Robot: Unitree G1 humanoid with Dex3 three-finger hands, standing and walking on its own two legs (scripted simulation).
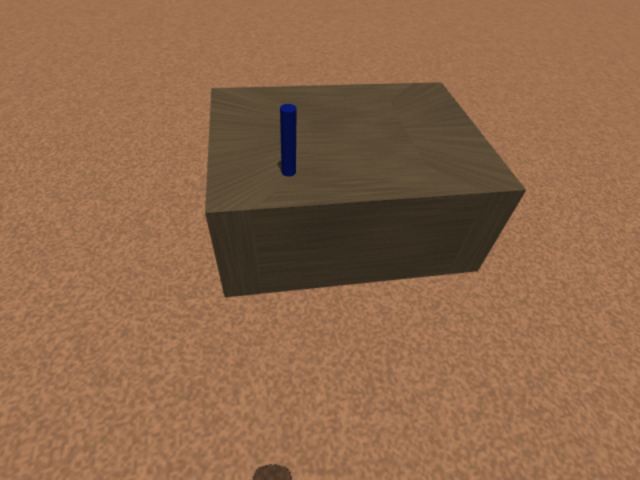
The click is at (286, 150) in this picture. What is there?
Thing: slim round
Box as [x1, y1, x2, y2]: [280, 104, 296, 176]
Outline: 284,104 280,107 281,168 282,173 284,175 289,176 295,173 296,108 294,105
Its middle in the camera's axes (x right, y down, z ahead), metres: -0.10 -0.31 +1.19
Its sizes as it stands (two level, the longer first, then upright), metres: 0.048 0.048 0.232
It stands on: a support 0.45 m high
